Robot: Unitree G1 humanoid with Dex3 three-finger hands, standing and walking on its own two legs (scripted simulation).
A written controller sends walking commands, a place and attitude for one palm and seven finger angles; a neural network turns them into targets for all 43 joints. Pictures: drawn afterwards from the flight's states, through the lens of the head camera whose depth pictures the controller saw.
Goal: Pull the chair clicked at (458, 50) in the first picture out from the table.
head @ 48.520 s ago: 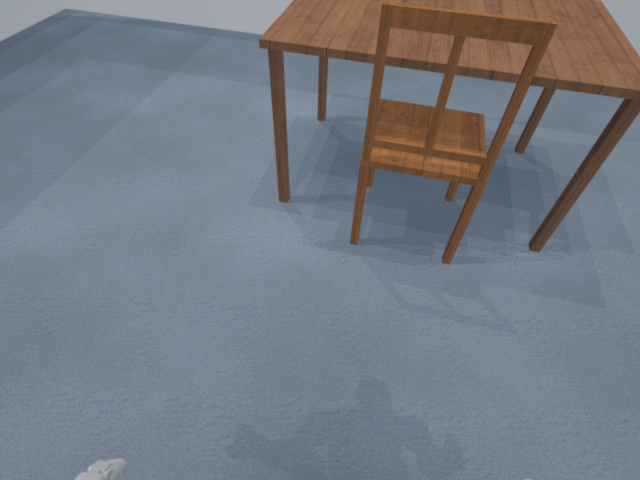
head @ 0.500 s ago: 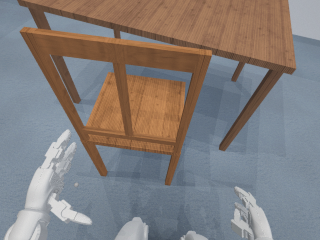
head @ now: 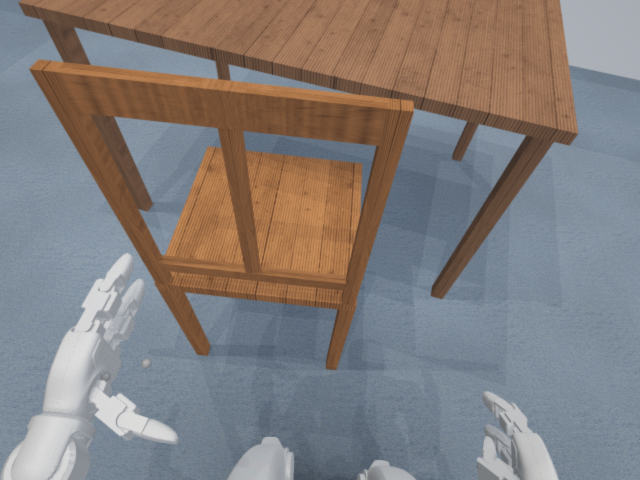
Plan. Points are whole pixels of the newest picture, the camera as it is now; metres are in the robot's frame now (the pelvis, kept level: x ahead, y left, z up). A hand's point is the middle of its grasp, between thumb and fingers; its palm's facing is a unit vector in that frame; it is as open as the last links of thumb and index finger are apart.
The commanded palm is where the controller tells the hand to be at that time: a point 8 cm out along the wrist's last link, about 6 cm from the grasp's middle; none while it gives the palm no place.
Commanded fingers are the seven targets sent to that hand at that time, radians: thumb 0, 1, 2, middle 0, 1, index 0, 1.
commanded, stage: raise the hand toward the chair's back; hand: left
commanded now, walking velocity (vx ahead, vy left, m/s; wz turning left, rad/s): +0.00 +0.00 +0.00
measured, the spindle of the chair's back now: (244, 213) +0.49 +0.14 +0.00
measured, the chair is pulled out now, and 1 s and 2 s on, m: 0.22 0.22 0.22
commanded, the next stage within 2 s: aim the fingers beside a spindle in 0.10 s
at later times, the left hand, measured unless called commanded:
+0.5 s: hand (184, 343) +0.27 +0.17 +0.03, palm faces -0.06 -1.00 -0.04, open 16.9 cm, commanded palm +0.25 +0.23 +0.03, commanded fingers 0.00 -0.50 0.30 -0.06 -0.08 -0.06 -0.08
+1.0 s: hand (211, 328) +0.30 +0.15 +0.01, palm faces -0.05 -1.00 -0.03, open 16.9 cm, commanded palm +0.28 +0.21 +0.01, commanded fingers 0.00 -0.50 0.30 -0.06 -0.08 -0.06 -0.08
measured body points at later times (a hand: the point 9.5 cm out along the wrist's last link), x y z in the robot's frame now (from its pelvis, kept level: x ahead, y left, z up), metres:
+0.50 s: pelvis +0.01 -0.02 -0.01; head +0.08 -0.01 +0.44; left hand +0.27 +0.23 +0.03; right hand +0.17 -0.27 -0.09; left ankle +0.04 +0.05 -0.67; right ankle -0.01 -0.12 -0.67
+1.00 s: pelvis +0.01 -0.03 -0.02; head +0.10 -0.02 +0.42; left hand +0.29 +0.21 +0.01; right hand +0.17 -0.28 -0.11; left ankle +0.04 +0.05 -0.67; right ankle -0.01 -0.12 -0.67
